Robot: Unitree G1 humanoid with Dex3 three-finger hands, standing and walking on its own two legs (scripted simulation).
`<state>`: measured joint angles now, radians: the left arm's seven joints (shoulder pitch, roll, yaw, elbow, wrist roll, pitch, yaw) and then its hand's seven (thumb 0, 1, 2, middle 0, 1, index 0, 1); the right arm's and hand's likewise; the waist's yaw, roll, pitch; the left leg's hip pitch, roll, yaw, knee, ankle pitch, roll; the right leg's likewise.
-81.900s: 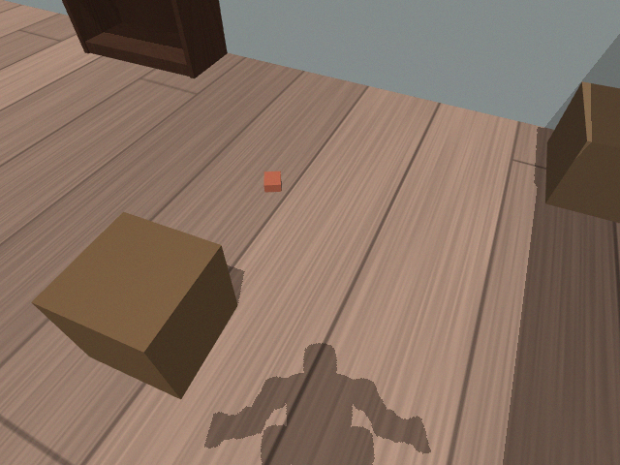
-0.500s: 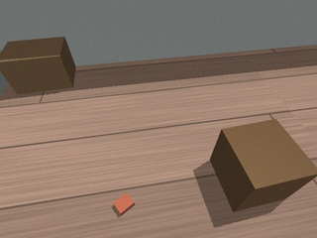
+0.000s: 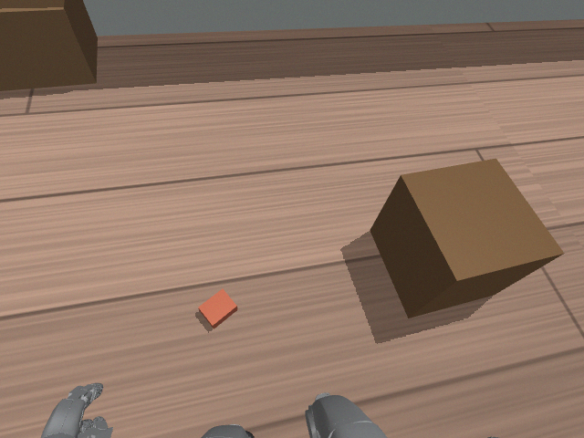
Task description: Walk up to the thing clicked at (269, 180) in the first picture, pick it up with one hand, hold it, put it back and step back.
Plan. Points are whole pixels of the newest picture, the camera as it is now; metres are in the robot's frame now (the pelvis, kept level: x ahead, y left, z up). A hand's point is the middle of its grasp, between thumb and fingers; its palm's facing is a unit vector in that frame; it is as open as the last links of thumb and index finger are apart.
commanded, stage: step back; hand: left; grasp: from above
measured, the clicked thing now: (218, 308) +0.50 +0.19 -0.75
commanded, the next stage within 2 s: none
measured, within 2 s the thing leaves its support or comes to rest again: neither
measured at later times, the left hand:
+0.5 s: hand out of the picture +0.01 +0.23 -0.14, palm faces -0.06 -0.92 -0.40, open 7.4 cm
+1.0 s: hand out of the picture -0.15 +0.24 -0.16, palm faces -0.03 -0.93 -0.38, open 7.4 cm
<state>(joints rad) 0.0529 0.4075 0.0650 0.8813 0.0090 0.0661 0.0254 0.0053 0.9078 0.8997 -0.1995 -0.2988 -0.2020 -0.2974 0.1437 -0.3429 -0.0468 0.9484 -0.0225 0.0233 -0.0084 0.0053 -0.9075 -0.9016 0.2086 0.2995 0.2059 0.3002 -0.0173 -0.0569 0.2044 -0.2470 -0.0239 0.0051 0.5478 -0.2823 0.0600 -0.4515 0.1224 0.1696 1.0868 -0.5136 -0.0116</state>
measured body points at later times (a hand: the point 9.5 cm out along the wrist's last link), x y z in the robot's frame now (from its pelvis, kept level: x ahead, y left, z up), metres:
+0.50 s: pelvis -0.10 -0.03 +0.00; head -0.05 -0.04 +0.44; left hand +0.01 +0.28 -0.11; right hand -0.02 -0.35 -0.13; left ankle -0.11 +0.10 -0.66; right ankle -0.09 -0.13 -0.74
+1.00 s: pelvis -0.25 -0.03 -0.01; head -0.19 -0.01 +0.44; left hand -0.15 +0.29 -0.13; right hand -0.14 -0.34 -0.11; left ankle -0.19 +0.10 -0.74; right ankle -0.30 -0.18 -0.68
